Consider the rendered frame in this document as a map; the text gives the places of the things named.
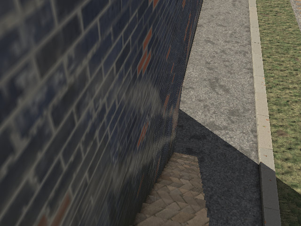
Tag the stairs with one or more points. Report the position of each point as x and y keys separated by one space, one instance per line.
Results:
x=177 y=198

